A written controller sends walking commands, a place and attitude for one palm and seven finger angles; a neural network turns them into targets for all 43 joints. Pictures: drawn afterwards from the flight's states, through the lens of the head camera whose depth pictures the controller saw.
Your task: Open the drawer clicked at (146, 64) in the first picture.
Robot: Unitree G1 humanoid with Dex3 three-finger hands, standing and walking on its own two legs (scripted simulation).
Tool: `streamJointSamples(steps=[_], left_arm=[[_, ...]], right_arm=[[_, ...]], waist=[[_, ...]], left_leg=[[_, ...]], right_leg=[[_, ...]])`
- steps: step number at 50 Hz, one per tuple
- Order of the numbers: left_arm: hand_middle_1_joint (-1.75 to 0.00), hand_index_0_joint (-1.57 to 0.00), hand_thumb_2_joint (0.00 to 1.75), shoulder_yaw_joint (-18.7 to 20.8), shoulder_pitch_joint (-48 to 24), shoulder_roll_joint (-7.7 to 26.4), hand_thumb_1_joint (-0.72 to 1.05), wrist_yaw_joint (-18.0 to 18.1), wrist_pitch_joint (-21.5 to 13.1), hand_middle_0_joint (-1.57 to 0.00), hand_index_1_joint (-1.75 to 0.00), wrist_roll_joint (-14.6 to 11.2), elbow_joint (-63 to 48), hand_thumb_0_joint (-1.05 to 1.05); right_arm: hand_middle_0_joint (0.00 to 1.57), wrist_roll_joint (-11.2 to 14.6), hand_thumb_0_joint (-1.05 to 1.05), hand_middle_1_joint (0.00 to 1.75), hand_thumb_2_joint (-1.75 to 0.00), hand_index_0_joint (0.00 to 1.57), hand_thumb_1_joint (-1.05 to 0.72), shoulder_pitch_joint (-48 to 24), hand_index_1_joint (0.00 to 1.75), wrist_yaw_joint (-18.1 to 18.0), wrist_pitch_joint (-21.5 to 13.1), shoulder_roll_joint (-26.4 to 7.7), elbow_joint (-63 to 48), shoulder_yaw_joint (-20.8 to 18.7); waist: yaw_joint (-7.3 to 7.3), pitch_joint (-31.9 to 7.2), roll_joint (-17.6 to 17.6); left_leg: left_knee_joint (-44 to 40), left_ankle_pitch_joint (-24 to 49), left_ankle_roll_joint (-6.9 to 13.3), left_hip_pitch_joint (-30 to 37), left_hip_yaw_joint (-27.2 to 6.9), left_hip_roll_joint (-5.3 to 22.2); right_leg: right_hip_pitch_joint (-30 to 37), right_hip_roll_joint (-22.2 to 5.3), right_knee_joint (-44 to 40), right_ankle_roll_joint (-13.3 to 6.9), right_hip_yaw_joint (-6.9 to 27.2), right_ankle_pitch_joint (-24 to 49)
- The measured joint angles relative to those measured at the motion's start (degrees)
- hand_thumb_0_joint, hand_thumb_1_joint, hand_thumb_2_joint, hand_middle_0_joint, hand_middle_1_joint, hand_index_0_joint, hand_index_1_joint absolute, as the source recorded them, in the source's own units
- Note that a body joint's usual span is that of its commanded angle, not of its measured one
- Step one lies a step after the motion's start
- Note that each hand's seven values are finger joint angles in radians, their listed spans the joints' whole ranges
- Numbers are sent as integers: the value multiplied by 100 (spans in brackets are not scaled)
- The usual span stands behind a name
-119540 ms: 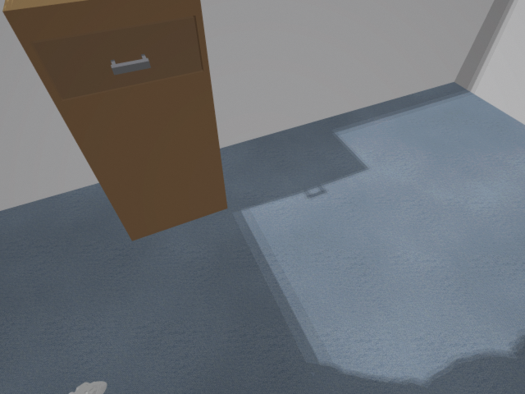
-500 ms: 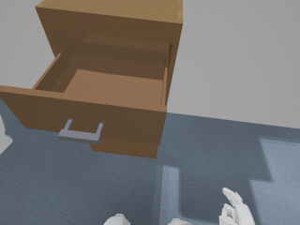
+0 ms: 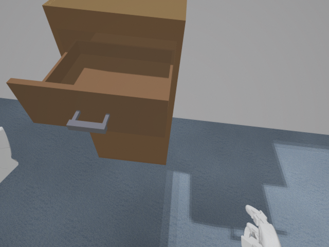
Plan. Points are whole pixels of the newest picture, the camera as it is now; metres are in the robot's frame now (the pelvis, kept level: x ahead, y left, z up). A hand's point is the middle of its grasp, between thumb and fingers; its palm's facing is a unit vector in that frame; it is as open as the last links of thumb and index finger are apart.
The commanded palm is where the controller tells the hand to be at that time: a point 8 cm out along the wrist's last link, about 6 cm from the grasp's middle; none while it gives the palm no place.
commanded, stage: stop stepping back and stand still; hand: left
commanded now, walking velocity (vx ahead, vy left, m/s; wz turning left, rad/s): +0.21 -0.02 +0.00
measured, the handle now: (89, 121) +0.42 +0.22 +0.04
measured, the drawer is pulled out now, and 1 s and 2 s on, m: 0.30 0.30 0.30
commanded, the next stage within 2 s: let the arm hang, fingers relaxed in 0.48 s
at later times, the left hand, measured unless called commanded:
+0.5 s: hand out of the picture +0.17 +0.24 +0.21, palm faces +0.43 -0.80 -0.42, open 7.4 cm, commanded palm +0.10 +0.28 +0.23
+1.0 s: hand out of the picture -0.01 +0.19 -0.17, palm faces +0.06 -0.98 -0.20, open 6.9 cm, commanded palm none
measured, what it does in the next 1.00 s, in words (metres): stands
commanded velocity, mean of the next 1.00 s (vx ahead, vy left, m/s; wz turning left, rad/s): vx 0.04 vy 0.01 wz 0.00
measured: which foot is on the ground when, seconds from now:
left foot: down 0.00-1.00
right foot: down 0.00-1.00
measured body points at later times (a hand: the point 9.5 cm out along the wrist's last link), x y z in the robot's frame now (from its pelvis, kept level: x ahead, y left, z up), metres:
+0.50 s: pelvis -0.02 +0.00 +0.00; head -0.04 +0.02 +0.45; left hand +0.14 +0.28 +0.24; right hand +0.12 -0.22 -0.08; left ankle +0.02 +0.13 -0.73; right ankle +0.03 -0.10 -0.73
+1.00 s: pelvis -0.01 +0.00 +0.00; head +0.02 +0.02 +0.45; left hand -0.01 +0.24 -0.16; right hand -0.01 -0.23 -0.14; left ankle +0.02 +0.13 -0.73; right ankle +0.03 -0.10 -0.73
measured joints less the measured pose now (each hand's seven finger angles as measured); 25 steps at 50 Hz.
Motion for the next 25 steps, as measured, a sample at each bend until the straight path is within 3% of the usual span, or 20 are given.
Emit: streamJointSamples(steps=[10, 19, 25], left_arm=[[-30, -22, 90, -272, -174, -365, 88, 142, -2, -22, -31, 131, 49, 2], [-30, -21, 90, -336, -318, -361, 89, 135, 122, -21, -31, 126, 305, 1], [-30, -21, 90, -365, -144, -334, 89, 111, 117, -22, -31, 143, 269, 2]], right_arm=[[20, -84, 2, 30, -90, 20, -90, 224, 30, 33, -143, 46, 92, 154], [20, -68, 2, 30, -90, 21, -90, 229, 30, 47, -66, 107, 100, 204], [20, -82, 2, 30, -90, 21, -90, 320, 30, 55, -54, 119, 120, 228]], waist=[[158, -165, 154], [21, -132, 241], [32, -139, 264]], left_leg=[[184, -348, 104, -30, -125, 74], [-14, 193, 57, 122, -121, 50], [-97, 194, 54, 125, -126, 68]], right_leg=[[213, 129, -338, -72, -66, 177], [312, 135, -386, -4, 1, 309], [356, 166, -551, 2, 15, 335]])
